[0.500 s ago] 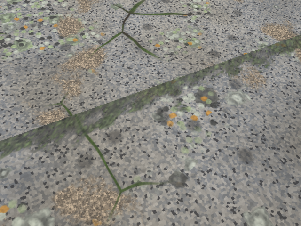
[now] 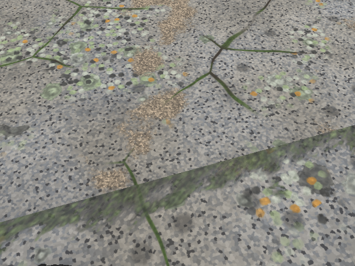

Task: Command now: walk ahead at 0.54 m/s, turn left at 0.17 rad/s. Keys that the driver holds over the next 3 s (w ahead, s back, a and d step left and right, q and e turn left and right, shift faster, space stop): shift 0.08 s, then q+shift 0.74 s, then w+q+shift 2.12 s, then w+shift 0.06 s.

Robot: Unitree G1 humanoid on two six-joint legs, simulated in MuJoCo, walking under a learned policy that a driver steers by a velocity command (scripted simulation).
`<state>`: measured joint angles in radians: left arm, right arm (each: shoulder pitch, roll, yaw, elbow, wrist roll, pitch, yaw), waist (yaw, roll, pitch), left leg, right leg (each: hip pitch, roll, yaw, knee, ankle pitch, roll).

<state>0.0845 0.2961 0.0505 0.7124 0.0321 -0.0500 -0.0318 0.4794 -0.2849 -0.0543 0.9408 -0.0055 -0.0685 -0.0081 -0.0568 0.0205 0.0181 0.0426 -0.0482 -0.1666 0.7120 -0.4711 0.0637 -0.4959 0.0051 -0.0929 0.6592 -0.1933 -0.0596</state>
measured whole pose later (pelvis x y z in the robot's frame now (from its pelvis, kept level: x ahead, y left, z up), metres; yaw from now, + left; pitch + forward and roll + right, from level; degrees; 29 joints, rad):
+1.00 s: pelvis +0.40 -0.01 +0.04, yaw +42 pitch +3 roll +1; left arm 0.32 0.30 0.02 0.71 0.04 -0.13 0.05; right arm 0.20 -0.32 -0.04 0.75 -0.07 -0.04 0.08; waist 0.08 -0.03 -0.06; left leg -0.64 -0.01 -0.11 1.07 -0.16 -0.05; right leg -0.05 0.00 -0.10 0.22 -0.23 -0.04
